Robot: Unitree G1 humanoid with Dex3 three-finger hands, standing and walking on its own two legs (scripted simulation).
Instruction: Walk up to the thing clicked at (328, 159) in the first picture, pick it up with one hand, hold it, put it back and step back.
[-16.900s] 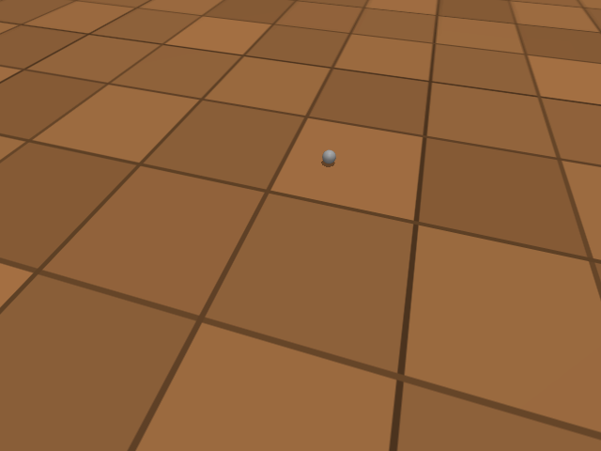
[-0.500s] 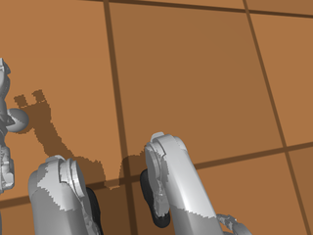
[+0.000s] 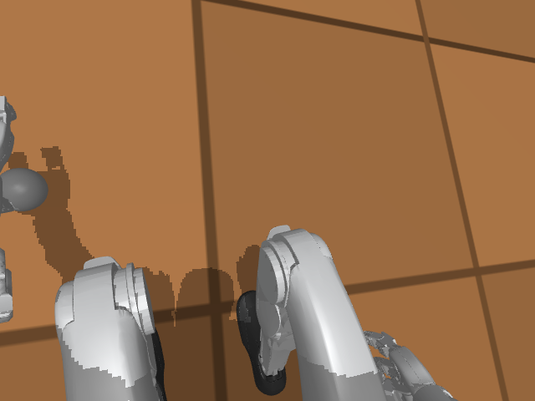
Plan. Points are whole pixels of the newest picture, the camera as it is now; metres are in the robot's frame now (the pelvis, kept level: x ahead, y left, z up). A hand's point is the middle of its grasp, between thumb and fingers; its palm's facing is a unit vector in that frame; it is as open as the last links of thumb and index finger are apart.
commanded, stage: rest palm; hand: left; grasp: from above
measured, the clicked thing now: (22, 189) +0.46 +0.32 -0.28
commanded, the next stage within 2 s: close in 0.80 s
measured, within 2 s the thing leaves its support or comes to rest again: neither
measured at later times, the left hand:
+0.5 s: hand (18, 181) +0.46 +0.31 -0.23, palm faces -0.42 -0.12 -0.90, open 14.3 cm
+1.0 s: hand (15, 187) +0.45 +0.32 -0.25, palm faces -0.44 -0.14 -0.89, open 13.8 cm
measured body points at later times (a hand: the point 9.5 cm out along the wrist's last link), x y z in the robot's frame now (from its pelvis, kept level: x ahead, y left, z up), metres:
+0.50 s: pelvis +0.00 +0.00 -0.02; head +0.27 +0.09 +0.33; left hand +0.48 +0.31 -0.18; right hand +0.01 -0.26 -0.09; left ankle +0.07 +0.12 -0.29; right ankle +0.10 -0.11 -0.29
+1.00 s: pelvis +0.00 +0.00 -0.02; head +0.27 +0.11 +0.32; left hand +0.47 +0.32 -0.20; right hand +0.04 -0.25 -0.08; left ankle +0.07 +0.12 -0.29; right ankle +0.10 -0.11 -0.29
